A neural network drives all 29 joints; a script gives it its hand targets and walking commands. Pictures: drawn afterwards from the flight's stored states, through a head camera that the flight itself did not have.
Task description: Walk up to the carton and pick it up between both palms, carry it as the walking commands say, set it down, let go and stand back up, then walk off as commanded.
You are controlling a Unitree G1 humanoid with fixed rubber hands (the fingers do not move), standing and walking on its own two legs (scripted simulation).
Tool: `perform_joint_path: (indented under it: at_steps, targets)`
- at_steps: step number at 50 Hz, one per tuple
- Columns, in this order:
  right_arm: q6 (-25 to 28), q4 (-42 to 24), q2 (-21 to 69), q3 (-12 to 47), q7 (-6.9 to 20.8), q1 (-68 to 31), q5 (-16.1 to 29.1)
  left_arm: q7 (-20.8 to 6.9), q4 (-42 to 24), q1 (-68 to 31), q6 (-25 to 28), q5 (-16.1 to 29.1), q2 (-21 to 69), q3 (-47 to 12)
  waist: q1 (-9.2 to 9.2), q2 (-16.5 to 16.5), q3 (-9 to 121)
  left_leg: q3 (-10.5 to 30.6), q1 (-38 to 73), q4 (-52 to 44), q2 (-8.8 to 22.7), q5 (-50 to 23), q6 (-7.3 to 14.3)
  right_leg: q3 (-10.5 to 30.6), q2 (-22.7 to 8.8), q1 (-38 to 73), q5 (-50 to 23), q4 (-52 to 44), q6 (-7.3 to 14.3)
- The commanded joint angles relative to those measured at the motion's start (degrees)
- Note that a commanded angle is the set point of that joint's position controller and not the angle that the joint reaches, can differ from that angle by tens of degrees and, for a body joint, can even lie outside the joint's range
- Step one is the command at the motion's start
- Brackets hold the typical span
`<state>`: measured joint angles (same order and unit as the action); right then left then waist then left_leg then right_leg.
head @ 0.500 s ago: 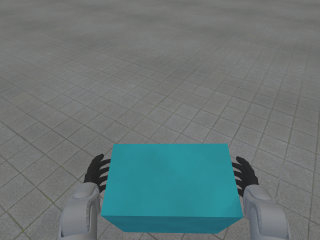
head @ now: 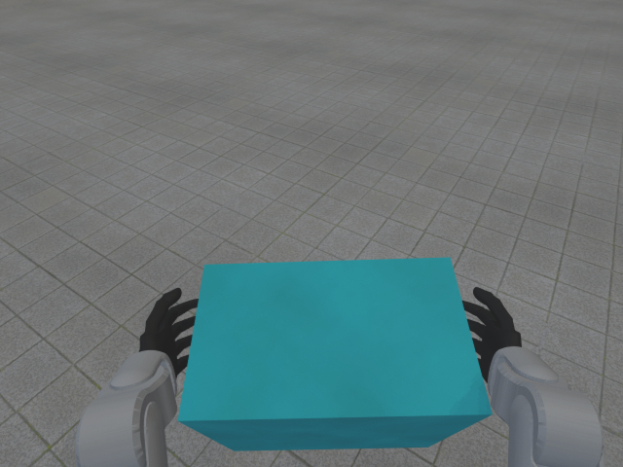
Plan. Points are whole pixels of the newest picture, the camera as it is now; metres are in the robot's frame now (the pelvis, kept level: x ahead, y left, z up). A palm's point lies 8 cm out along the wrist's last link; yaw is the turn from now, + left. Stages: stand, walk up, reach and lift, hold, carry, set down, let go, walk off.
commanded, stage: carry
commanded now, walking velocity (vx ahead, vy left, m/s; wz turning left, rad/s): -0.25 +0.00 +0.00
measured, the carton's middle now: (328, 366) +0.28 +0.00 +0.02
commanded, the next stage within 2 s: none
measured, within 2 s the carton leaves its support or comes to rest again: neither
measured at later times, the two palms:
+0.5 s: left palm (135, 406) +0.19 +0.20 +0.09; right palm (492, 399) +0.20 -0.17 +0.09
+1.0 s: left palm out of the picture +0.09 +0.18 +0.09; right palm out of the picture +0.10 -0.19 +0.08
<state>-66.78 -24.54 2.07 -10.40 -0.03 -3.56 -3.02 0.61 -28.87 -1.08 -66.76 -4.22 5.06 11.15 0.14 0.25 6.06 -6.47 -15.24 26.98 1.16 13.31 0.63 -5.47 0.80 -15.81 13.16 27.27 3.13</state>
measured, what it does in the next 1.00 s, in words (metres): walks backwards: right foot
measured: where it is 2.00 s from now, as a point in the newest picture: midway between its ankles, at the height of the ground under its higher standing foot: outside the picture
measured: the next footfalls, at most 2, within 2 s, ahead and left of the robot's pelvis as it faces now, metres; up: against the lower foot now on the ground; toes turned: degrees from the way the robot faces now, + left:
right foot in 0.88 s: -0.08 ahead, -0.11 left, +0.00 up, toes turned -6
left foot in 1.18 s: -0.15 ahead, +0.14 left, +0.00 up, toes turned +7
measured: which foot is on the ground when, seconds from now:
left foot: down 0.00-0.86, up 0.88-1.00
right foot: down 0.00-0.52, up 0.54-0.86, down 0.88-1.00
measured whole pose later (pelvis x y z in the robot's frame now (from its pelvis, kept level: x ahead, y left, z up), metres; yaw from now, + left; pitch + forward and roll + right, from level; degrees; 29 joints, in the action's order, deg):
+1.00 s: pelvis -0.14 +0.00 +0.00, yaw +1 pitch +0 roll +2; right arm -69.5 -29.3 2.4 -11.1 -0.2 -3.2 -2.6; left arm 0.5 -32.7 -0.1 -68.3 -4.2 6.2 11.1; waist 0.6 1.0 -0.4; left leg -5.9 -28.3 58.8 1.0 22.3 0.7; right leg -4.9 -4.0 -17.8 15.1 32.4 1.2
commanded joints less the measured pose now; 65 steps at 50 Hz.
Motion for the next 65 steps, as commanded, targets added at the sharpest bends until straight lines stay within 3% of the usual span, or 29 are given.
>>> perform_joint_path:
  at_steps: [1, 4, 5, 10, 12, 15, 17, 20, 21, 23, 25, 27, 28, 31, 38, 39, 41, 42, 44, 45, 47, 49, 55, 58, 59, 60, 61, 63, 65]
  targets:
    - [-3.64, -13.12, 41.95, 43.33, 4.44, -21.92, 17.54, -4.57, -5.88, -18.89, -3.96, 17.76, 38.36, -42.21, -0.13, -1.32, 4.11, 10.65, -1.84, -2.38, 8.36, -1.54, 1.50, 9.22, -9.57, -3.33, -1.84, -0.73, 0.31]
    - [-4.50, -11.37, 41.60, 41.95, 4.47, -21.73, 16.83, -4.50, -4.94, -21.10, -4.64, 17.62, 38.21, -41.62, -0.18, -2.94, 1.96, 13.21, -3.54, -4.98, 10.52, 1.31, 1.80, 6.34, -6.99, -4.35, 5.56, 0.90, -0.63]
    - [-4.92, -11.56, 41.95, 42.39, 4.44, -23.11, 16.88, -4.85, -3.51, -21.24, -4.98, 17.81, 39.03, -41.18, -0.04, 0.74, -0.92, 12.90, -5.47, -4.37, 9.70, 3.38, 2.16, 7.69, -7.53, -4.70, 5.21, -1.41, -0.79]
    - [-4.65, -11.07, 43.96, 42.13, 5.10, -23.46, 17.70, -4.87, -6.62, -24.51, -4.82, 18.63, 39.89, -42.30, -0.35, -3.87, 2.93, 12.40, -5.01, -4.26, 8.73, 1.43, 1.51, 8.58, -9.01, -4.28, 5.75, -0.35, 0.17]
    - [-4.87, -11.81, 45.80, 43.16, 5.01, -24.79, 18.27, -5.00, -8.67, -26.46, -4.67, 18.88, 40.30, -42.30, 0.11, 2.55, 2.22, 11.12, -4.80, -1.29, 7.54, 1.15, 1.44, 10.01, -10.08, -3.14, 2.40, -3.38, 0.67]
    - [-4.31, -12.52, 45.67, 43.31, 4.83, -25.40, 18.36, -4.99, -8.15, -26.40, -4.46, 18.92, 41.17, -43.04, -0.09, 4.58, 0.87, 8.69, -6.55, 1.63, 4.95, 5.81, 0.63, 13.75, -12.81, -5.01, 4.32, -7.17, 1.84]
    - [-4.64, -11.95, 46.48, 44.11, 4.91, -22.79, 18.49, -5.47, -7.38, -22.73, -4.38, 18.91, 41.52, -42.05, -0.07, 10.82, 2.62, 4.93, -6.67, 11.47, 1.96, 5.86, -0.09, 16.77, -15.56, -4.08, -3.42, -11.19, 2.77]
    - [-3.78, -13.96, 46.26, 44.20, 4.87, -25.81, 19.94, -5.28, -9.83, -24.99, -4.06, 19.05, 42.30, -43.47, -0.44, 8.10, 4.86, 3.73, -6.20, 19.27, 1.40, 13.89, -0.58, 16.19, -18.12, -1.77, -17.60, -8.47, 6.35]
    - [-3.61, -12.77, 46.06, 43.54, 4.92, -23.57, 19.52, -5.30, -9.61, -24.23, -3.90, 18.73, 42.08, -43.90, -0.03, 2.91, 8.06, 4.17, -5.29, 11.77, 2.15, 12.43, 0.56, 13.84, -16.81, 1.53, -22.46, -4.32, 5.49]
    - [-3.64, -12.02, 45.85, 43.75, 4.97, -21.98, 18.97, -5.14, -8.72, -22.60, -3.75, 18.61, 41.62, -43.94, -0.27, 4.90, 8.74, 4.13, -2.23, 0.38, 3.20, -1.96, 0.23, 11.06, -13.47, 5.31, -34.33, 1.72, 3.05]
    - [-3.14, -14.18, 46.01, 44.10, 4.77, -22.06, 19.40, -4.97, -10.18, -21.41, -3.20, 19.00, 42.31, -43.96, 0.11, 2.44, 15.85, 8.95, 7.19, -1.09, 7.61, -23.43, 2.00, 6.67, -9.44, 2.48, -24.00, 7.57, 0.53]
    - [-2.34, -13.93, 45.35, 43.30, 5.70, -19.96, 18.61, -4.98, -12.83, -22.95, -2.81, 19.14, 42.36, -46.70, 0.09, -14.94, 14.20, 17.26, 12.48, -4.18, 18.28, -43.55, 6.89, 1.92, -2.32, -10.61, 11.25, 15.86, -2.26]
    - [-2.27, -11.77, 46.25, 43.31, 6.00, -17.77, 18.42, -4.89, -12.52, -22.72, -2.63, 18.86, 42.21, -47.25, 0.40, -15.14, 9.77, 18.33, 7.19, -6.26, 21.43, -44.02, 10.83, 1.36, -1.46, -12.81, 20.07, 25.49, -3.44]
    - [-2.25, -12.76, 46.46, 44.56, 5.66, -21.39, 18.07, -5.78, -8.76, -22.68, -2.09, 19.52, 44.74, -45.65, 0.23, -3.53, 6.32, 15.70, 0.96, -6.03, 18.59, -38.74, 11.48, 2.67, -3.00, -12.35, 16.56, 33.68, -4.37]
    - [-1.40, -15.58, 46.12, 44.35, 5.77, -21.28, 18.63, -5.35, -12.67, -24.96, -1.90, 20.63, 44.08, -47.77, -0.11, -15.69, 10.68, 15.12, 5.16, -4.95, 14.98, -31.13, 8.15, 1.09, -2.18, -7.86, 12.96, 14.69, -4.35]
    - [-2.49, -12.26, 46.05, 43.97, 5.38, -20.45, 18.00, -5.61, -8.99, -23.68, -2.57, 20.09, 42.54, -45.33, -0.19, -8.55, 10.89, 17.37, 4.34, -6.46, 15.41, -24.33, 8.07, 1.03, -1.71, -5.53, 13.18, 12.36, -3.70]
    - [-2.53, -13.61, 43.56, 44.42, 5.29, -16.90, 17.27, -5.98, -9.66, -19.87, -2.40, 19.80, 41.24, -44.92, -0.52, -4.98, 8.82, 12.61, 1.42, -3.15, 11.63, -17.13, 4.34, 1.36, -1.66, -1.96, 5.81, -1.13, -2.65]
    - [-1.95, -13.61, 46.02, 45.17, 5.13, -18.32, 17.53, -6.61, -11.14, -22.25, -2.00, 21.14, 43.45, -46.14, -0.64, -2.12, 9.66, 13.18, -1.24, -0.16, 10.85, -11.13, 2.76, 6.34, -5.98, 1.26, 1.01, -5.90, -2.12]
    - [-2.08, -13.48, 44.66, 43.93, 4.85, -17.40, 17.15, -6.21, -12.67, -22.43, -1.82, 21.19, 42.40, -45.96, -0.68, 15.73, 8.20, 1.80, -12.89, 24.05, -0.53, 17.20, -3.33, 24.63, -24.17, 3.60, -20.50, -13.31, 5.01]
    - [-1.96, -12.50, 45.82, 44.49, 4.47, -19.86, 17.34, -6.37, -9.89, -21.88, -2.08, 20.61, 43.17, -45.05, -1.07, 11.98, 5.30, 6.29, -14.00, 34.85, -1.31, 19.59, -2.22, 21.53, -25.41, -1.33, -26.92, -11.29, 7.82]
    - [-1.75, -14.95, 46.09, 47.15, 5.31, -23.72, 19.89, -6.40, -10.22, -20.66, -1.86, 19.06, 42.20, -44.45, -0.81, 7.40, 5.15, 7.09, -12.83, 43.36, -0.53, 14.83, -1.15, 15.03, -20.88, -4.10, -17.39, -11.17, 7.45]
    - [-1.81, -12.95, 47.04, 46.81, 5.53, -22.40, 20.03, -6.02, -13.54, -24.05, -1.52, 19.08, 41.10, -45.13, -0.04, 7.95, 3.82, 5.63, -13.28, 38.53, -0.34, 13.63, -2.38, 9.23, -15.84, -3.18, -24.78, -7.20, 4.07]
    - [-1.94, -14.53, 46.18, 47.16, 4.46, -18.51, 20.47, -5.18, -12.82, -16.55, -1.49, 18.29, 40.08, -43.95, -0.94, 13.45, 15.04, 2.09, -8.22, 14.52, -2.42, 14.60, -1.47, 11.89, -16.69, 10.03, -40.49, -1.73, 5.07]
    - [-1.50, -16.68, 46.26, 46.79, 4.80, -21.26, 20.36, -4.95, -14.61, -20.59, -1.29, 19.13, 41.45, -45.46, -0.12, 9.22, 15.26, 2.26, 1.58, -5.67, 1.25, -2.29, -0.81, 8.69, -13.40, 2.46, -20.88, 2.60, 1.77]
    - [-1.52, -16.59, 47.25, 46.79, 5.13, -19.84, 19.83, -4.86, -13.47, -20.28, -1.22, 19.44, 42.99, -46.40, 0.21, 1.80, 15.45, 10.49, 6.37, -9.90, 7.91, -11.58, 1.57, 6.03, -9.86, -4.56, -6.07, 8.90, -0.92]
    - [-1.67, -16.28, 45.42, 46.05, 5.15, -18.28, 19.66, -4.77, -15.34, -19.76, -1.51, 19.36, 40.99, -46.93, -0.05, -14.09, 16.06, 24.32, 9.94, -8.22, 20.67, -32.98, 5.52, 0.58, -3.89, -14.45, 15.54, 18.53, -3.64]
    - [-1.86, -13.79, 45.39, 44.86, 5.25, -17.72, 18.71, -4.49, -11.83, -19.26, -2.14, 18.09, 41.65, -46.78, 0.26, -13.84, 11.39, 22.58, 0.25, -9.72, 24.11, -27.25, 10.62, 1.61, -1.69, -13.29, 25.26, 33.19, -4.22]
    - [-1.43, -16.47, 44.44, 45.27, 5.81, -18.81, 18.49, -5.17, -13.20, -19.28, -1.67, 18.64, 41.93, -47.76, -0.07, -5.88, 9.26, 16.64, -5.07, -9.71, 18.55, -16.65, 9.80, 4.48, -2.97, -13.40, 17.49, 43.32, -4.06]
    - [-1.34, -14.92, 46.03, 45.14, 5.78, -21.75, 19.20, -4.72, -12.81, -23.34, -1.34, 19.37, 43.32, -47.75, -0.40, -6.19, 8.30, 12.41, -0.21, -7.86, 15.19, -20.50, 8.52, 3.55, -2.63, -16.09, 15.48, 42.78, -4.50]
